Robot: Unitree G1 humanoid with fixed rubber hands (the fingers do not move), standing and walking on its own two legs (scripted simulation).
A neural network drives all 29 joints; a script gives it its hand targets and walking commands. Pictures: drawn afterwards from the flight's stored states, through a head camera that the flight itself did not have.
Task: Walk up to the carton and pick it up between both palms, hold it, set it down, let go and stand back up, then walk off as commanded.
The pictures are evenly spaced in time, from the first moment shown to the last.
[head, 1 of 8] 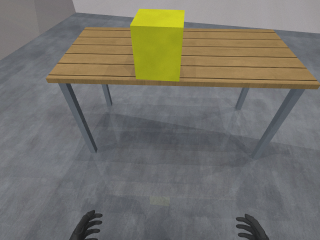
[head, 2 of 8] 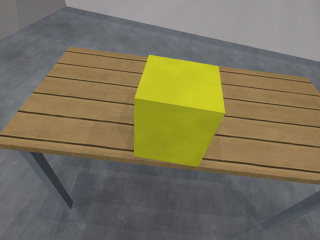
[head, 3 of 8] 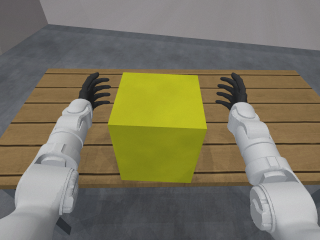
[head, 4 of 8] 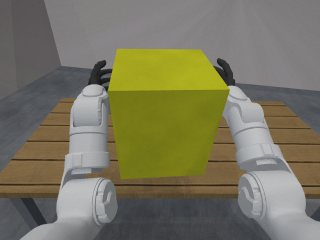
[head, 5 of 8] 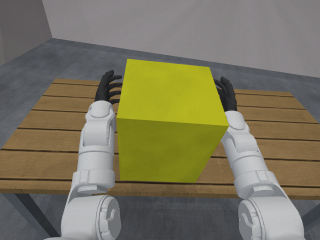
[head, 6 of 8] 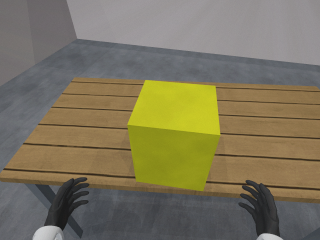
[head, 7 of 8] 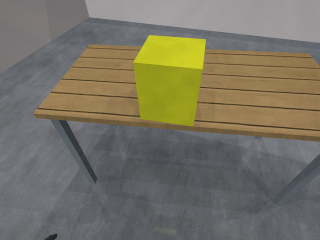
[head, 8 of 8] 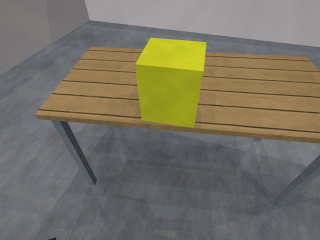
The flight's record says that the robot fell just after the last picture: no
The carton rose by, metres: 0.18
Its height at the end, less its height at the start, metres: +0.00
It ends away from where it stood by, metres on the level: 0.01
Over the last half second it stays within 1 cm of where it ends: yes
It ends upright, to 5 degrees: yes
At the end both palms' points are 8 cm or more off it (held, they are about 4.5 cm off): yes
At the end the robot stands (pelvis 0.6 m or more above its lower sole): yes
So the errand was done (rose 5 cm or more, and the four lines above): yes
